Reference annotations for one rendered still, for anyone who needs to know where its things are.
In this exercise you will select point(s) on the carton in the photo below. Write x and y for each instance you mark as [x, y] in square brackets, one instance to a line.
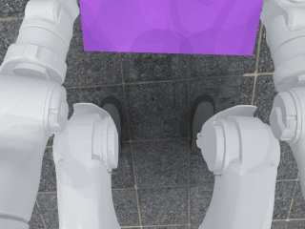
[218, 27]

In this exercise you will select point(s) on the left robot shin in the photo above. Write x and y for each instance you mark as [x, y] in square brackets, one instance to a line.
[58, 145]

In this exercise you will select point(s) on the robot left forearm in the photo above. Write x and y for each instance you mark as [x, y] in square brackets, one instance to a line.
[43, 41]

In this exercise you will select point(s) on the robot left upper arm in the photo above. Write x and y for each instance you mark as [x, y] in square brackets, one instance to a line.
[31, 110]

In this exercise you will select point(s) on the left robot thigh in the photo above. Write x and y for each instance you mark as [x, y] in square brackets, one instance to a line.
[84, 175]

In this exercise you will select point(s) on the robot right forearm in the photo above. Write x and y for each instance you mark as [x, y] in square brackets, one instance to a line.
[284, 21]

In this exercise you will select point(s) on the robot right upper arm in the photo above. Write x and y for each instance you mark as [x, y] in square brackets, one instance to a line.
[287, 121]

